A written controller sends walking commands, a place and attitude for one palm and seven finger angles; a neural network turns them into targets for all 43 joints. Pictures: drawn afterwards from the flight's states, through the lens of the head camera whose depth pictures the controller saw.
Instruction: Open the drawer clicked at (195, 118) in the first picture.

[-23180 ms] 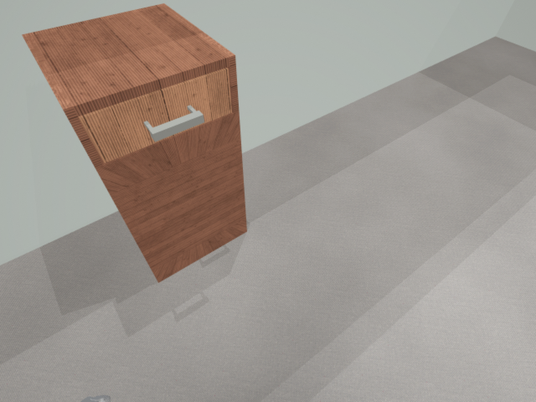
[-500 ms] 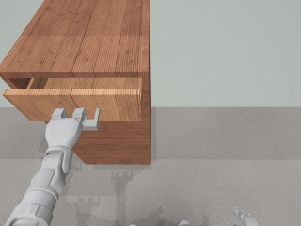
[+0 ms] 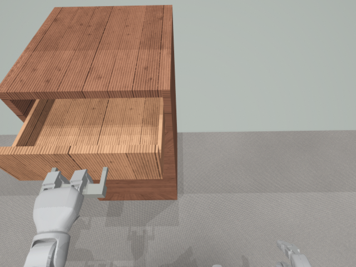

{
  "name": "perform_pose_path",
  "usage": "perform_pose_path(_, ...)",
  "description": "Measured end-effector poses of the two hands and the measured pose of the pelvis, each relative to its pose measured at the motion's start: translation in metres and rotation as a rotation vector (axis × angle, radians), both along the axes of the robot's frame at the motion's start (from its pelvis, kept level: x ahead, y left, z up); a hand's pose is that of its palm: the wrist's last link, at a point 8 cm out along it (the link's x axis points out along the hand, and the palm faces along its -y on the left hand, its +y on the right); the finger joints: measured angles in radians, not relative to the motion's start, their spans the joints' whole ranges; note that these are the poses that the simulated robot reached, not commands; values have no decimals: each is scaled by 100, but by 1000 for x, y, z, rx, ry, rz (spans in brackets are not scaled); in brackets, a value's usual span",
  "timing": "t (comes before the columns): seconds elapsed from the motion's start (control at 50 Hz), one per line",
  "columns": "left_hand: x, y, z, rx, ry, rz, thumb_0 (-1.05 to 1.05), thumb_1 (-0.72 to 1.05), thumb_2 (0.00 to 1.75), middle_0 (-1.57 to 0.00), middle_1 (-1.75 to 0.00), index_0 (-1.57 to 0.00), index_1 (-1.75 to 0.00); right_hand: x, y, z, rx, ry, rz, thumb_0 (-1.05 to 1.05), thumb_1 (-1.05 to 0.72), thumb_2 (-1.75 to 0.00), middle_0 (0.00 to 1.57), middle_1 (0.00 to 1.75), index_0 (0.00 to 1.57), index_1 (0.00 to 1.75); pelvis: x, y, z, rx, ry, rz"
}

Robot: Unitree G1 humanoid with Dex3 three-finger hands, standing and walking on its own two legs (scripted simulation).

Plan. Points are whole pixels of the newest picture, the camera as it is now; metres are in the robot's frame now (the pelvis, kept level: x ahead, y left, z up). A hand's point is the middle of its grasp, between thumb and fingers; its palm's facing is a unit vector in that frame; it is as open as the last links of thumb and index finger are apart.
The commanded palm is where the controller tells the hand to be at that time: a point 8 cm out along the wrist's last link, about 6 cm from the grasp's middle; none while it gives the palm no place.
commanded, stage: pull the drawer open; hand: left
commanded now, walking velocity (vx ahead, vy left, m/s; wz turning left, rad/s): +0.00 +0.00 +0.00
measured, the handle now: (76, 181) +0.30 +0.26 +0.00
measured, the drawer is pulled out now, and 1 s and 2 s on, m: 0.16 0.30 0.30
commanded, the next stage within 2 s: open the thumb to release the handle in 0.66 s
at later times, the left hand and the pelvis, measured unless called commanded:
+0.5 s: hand (60, 257) +0.15 +0.25 -0.02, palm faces -0.07 -0.08 -0.99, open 5.9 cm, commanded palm +0.10 +0.25 +0.03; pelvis -0.01 -0.01 -0.01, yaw +0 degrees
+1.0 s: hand out of the picture +0.10 +0.25 -0.02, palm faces +0.00 -0.03 -1.00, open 7.0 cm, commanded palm +0.08 +0.25 +0.03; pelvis -0.03 -0.02 -0.03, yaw +1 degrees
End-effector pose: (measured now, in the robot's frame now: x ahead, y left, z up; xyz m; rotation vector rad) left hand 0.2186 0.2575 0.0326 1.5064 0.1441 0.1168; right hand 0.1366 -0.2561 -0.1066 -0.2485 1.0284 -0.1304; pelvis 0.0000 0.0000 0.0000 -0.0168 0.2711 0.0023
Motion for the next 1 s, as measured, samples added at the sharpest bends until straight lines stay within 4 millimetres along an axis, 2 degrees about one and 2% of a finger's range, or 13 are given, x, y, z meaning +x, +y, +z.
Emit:
perform_pose_path(0.18, -32, -5, 0, 12, 2, 37, 3, 68, 80, -26, -132, -40, -134, 52, 26, 10, 47, -153, 97, 1, -90, -89, 20, 30, 20, 30, -6, -5, -3, 7, -33, 15)
perform_pose_path(0.3, -48, -6, 2, 2, 25, 49, 4, 68, 78, -26, -131, -41, -135, 67, 38, 20, 78, -223, 129, 1, -90, -89, 20, 30, 20, 30, -8, -10, -2, 15, -50, 5)
perform_pose_path(0.44, -75, -7, 4, -14, 53, 46, 4, 69, 75, -25, -130, -41, -133, 65, 32, 23, 68, -225, 146, 1, -90, -89, 20, 30, 20, 30, -7, -13, -3, 18, -54, -5)
perform_pose_path(0.6, -111, -9, 5, -12, 72, 33, 4, 68, 74, -26, -130, -39, -133, 55, 19, 9, 39, -161, 153, 1, -90, -89, 20, 30, 20, 30, -9, -13, -11, 20, -32, -9)
perform_pose_path(0.72, -135, -10, 6, -1, 88, 29, 3, 68, 76, -26, -130, -39, -134, 50, 20, -2, 48, -144, 159, 1, -90, -89, 20, 30, 20, 30, -14, -12, -19, 22, -17, -9)
perform_pose_path(0.88, -136, -7, 3, 32, 34, 29, 1, 66, 78, -30, -129, -38, -132, 49, 30, -15, 62, -163, 183, 1, -90, -89, 20, 30, 20, 30, -25, -15, -30, 27, -6, 8)
perform_pose_path(1.0, -134, -6, 5, 29, -7, 79, 0, 50, 72, -35, -128, -38, -131, 41, 32, -18, 80, -162, 173, 1, -90, -89, 20, 30, 20, 30, -31, -18, -32, 28, -18, 16)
